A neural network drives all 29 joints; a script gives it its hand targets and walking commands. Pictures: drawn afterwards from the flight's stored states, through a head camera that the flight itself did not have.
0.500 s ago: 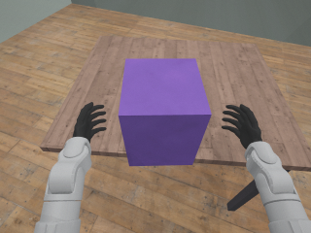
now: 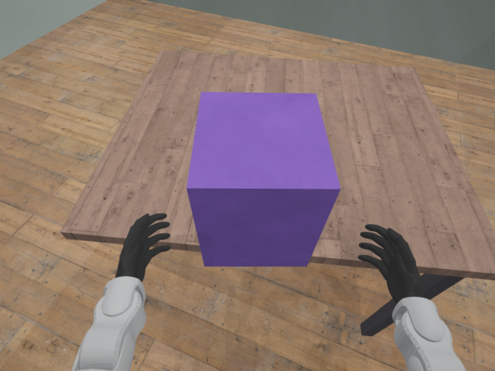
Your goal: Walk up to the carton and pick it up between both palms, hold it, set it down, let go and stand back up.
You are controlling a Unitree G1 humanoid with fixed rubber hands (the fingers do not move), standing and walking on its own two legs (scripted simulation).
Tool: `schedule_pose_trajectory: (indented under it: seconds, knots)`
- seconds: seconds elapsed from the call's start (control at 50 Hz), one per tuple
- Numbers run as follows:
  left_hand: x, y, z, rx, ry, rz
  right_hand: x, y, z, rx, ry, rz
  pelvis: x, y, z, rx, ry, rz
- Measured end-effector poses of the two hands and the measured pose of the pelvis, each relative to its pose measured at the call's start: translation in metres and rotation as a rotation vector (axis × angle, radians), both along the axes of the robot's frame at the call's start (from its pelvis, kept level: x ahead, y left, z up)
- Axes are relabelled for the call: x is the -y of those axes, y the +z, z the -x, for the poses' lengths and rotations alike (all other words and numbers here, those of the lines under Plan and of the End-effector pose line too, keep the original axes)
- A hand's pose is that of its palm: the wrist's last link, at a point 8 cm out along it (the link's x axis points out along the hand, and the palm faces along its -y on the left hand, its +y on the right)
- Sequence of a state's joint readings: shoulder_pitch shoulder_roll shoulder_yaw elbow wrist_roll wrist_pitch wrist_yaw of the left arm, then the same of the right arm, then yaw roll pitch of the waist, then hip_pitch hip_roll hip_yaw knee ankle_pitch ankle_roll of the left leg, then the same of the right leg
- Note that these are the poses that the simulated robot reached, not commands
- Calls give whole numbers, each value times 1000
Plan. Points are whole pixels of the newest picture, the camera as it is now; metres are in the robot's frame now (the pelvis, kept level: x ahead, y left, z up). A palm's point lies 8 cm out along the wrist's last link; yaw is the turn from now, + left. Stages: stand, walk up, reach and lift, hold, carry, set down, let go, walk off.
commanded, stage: set down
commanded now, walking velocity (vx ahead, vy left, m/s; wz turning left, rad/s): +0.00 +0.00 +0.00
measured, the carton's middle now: (257, 184) +0.41 +0.01 +0.04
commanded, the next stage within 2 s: let go in 0.66 s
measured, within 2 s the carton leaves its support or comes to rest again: neither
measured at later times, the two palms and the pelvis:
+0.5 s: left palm (130, 303) +0.21 +0.21 -0.03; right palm (392, 326) +0.19 -0.21 -0.03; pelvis +0.02 +0.02 +0.00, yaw +0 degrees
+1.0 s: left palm (123, 337) +0.17 +0.22 -0.09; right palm (383, 348) +0.17 -0.21 -0.08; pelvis +0.02 +0.01 +0.00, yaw -1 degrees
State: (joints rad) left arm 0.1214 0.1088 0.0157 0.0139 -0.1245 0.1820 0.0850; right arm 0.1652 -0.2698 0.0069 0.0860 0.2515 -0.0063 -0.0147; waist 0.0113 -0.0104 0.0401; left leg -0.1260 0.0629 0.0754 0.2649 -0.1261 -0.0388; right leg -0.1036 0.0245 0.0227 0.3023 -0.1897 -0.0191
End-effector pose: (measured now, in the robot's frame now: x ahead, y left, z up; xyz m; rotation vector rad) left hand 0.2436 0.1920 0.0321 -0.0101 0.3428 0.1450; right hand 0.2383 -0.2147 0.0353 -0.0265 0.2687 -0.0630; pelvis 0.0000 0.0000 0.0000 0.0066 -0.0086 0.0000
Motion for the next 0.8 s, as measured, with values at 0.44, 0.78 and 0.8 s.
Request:
schedule_pose_trajectory:
  seconds: [0.44, 0.78, 0.8]
  knots:
    - [-13, -53, 32, -54, -20, -64, -3, -51, 36, -98, -17, 29, -15, -1, -21, 30, 6, 2]
    - [-15, -92, 45, -269, -79, -112, -7, -95, 67, -267, -30, 41, -17, -3, -25, 32, -6, 1]
    - [-16, -95, 47, -291, -79, -110, -7, -98, 68, -283, -29, 44, -17, -3, -25, 31, -6, 2]
